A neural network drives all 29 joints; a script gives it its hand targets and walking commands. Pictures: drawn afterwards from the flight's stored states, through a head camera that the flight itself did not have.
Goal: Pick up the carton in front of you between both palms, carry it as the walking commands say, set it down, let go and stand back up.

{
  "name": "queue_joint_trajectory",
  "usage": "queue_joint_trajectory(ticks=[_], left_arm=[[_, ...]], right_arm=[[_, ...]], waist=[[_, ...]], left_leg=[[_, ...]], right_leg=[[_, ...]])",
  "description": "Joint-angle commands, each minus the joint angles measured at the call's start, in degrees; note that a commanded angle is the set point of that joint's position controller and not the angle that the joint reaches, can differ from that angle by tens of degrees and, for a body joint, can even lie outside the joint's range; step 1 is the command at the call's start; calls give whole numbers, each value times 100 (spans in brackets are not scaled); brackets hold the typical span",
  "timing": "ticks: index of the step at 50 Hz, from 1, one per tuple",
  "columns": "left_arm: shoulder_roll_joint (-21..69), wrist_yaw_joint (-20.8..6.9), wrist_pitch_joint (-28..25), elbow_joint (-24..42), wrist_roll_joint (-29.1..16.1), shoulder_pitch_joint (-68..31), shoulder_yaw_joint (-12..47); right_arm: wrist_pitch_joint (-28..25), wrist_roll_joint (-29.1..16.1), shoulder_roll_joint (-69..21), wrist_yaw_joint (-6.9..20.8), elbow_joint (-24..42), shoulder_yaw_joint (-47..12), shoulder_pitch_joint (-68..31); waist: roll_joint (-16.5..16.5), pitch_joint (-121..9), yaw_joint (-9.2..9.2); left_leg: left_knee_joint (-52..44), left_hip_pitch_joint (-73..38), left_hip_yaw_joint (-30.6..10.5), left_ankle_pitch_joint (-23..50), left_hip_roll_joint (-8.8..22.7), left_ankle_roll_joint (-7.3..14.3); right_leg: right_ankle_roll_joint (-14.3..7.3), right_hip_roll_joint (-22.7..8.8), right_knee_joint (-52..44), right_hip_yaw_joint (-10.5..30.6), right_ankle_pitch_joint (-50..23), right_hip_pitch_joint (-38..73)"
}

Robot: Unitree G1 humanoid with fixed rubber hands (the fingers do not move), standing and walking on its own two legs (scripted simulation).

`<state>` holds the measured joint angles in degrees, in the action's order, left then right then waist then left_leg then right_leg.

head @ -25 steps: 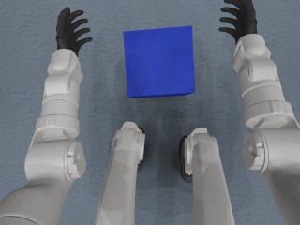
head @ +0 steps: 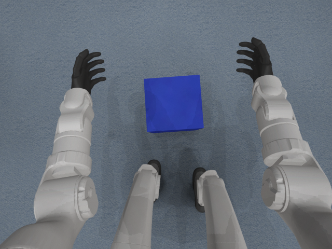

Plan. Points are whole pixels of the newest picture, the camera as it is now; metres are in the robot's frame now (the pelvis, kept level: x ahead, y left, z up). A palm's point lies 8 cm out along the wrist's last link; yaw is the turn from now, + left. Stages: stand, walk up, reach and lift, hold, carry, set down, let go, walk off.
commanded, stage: let go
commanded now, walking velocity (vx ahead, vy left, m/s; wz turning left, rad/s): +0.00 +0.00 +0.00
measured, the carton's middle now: (173, 107) +0.46 +0.03 -0.52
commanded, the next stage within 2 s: stand in 1.16 s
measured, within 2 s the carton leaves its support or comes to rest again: neither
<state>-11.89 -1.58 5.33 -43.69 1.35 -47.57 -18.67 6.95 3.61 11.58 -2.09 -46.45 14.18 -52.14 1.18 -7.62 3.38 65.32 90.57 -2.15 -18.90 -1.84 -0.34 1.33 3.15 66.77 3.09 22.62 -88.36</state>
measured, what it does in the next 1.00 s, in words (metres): rises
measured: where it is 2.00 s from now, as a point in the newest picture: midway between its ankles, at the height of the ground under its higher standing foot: (176, 193)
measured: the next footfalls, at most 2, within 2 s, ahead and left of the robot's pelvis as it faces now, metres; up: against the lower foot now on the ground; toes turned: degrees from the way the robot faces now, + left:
none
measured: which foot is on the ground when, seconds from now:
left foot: down 0.00-1.00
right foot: down 0.00-1.00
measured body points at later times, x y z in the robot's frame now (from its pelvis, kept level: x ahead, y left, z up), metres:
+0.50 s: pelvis +0.07 +0.00 +0.11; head +0.21 +0.00 +0.54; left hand +0.30 +0.25 +0.02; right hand +0.34 -0.21 +0.01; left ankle +0.07 +0.12 -0.61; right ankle +0.05 -0.12 -0.61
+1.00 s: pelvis +0.08 -0.02 +0.13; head +0.09 -0.01 +0.58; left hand +0.25 +0.22 +0.06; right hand +0.26 -0.25 +0.06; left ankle +0.07 +0.11 -0.61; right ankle +0.05 -0.12 -0.61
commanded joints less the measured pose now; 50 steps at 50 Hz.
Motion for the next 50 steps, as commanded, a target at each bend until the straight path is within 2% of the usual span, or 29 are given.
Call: queue_joint_trajectory(ticks=[1,5,9,19,23,27,33,40,44,50], left_arm=[[-674,-105,-81,764,213,13,32],[-701,-228,-93,1286,292,963,317],[-649,-287,-223,1604,131,1702,594],[-402,-234,-611,1650,-190,4035,1085],[-381,-180,-720,1894,-212,4797,1237],[-430,-154,-773,2170,-233,5496,1358],[-513,-208,-626,2383,-259,5885,1465],[-614,-277,-147,2407,-160,5850,1448],[-645,-281,85,2417,-57,5811,1398],[-615,-279,223,2488,12,5807,1384]], right_arm=[[-60,229,290,-100,827,54,-3],[-117,264,159,-153,1511,-111,1004],[-298,88,196,-80,1955,-292,1677],[-708,-95,221,186,1745,-551,4061],[-847,-139,303,253,1907,-633,4796],[-925,-205,381,307,2162,-759,5497],[-798,-316,406,411,2456,-969,6136],[-348,-364,465,562,2701,-1084,6235],[-129,-359,492,606,2732,-1083,6178],[18,-310,499,599,2766,-1041,6225]], waist=[[76,-5281,73],[-102,-4896,93],[-179,-4119,55],[-268,-2648,-103],[-306,-2083,-144],[-233,-1422,-181],[90,-269,-321],[99,834,-326],[-22,1138,-284],[-44,1127,-301]], left_leg=[[-697,-4114,470,2245,-141,-130],[-1141,-5112,354,2513,-100,-62],[-1558,-5876,131,2631,-34,-51],[-2449,-7301,-158,3353,112,-116],[-2876,-7795,-159,3547,105,-132],[-3426,-8163,-73,3382,33,-142],[-4081,-8320,95,2367,-83,-104],[-4282,-8706,203,1349,-151,-61],[-4227,-8913,238,1221,-167,-74],[-4190,-9061,236,1461,-176,-86]], right_leg=[[147,160,-934,-391,-1847,3130],[144,150,-1421,-370,-1900,3482],[107,121,-1899,-340,-1721,3607],[-10,34,-2857,-250,-1927,4631],[-30,21,-3308,-200,-2147,5407],[-24,5,-3823,-143,-2446,6475],[36,-95,-4423,-109,-2438,7520],[-12,-233,-4805,-134,-1543,7582],[-60,-270,-4852,-145,-1299,7536],[-46,-220,-4737,-155,-1654,7740]])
